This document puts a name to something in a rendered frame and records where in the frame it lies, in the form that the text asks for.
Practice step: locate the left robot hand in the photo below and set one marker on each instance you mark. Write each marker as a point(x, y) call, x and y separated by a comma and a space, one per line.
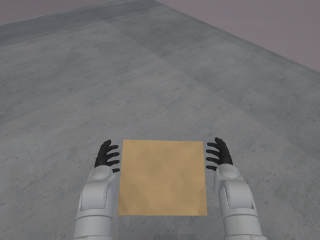
point(103, 157)

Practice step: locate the robot right forearm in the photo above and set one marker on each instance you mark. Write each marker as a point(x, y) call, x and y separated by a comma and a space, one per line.
point(238, 210)

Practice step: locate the robot left forearm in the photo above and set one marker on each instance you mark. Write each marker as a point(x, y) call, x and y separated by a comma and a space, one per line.
point(95, 206)

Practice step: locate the carton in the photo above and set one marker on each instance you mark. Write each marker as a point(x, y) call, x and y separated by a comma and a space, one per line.
point(162, 178)

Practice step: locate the right robot hand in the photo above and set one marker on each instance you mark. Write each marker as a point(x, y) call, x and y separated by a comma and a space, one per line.
point(223, 154)

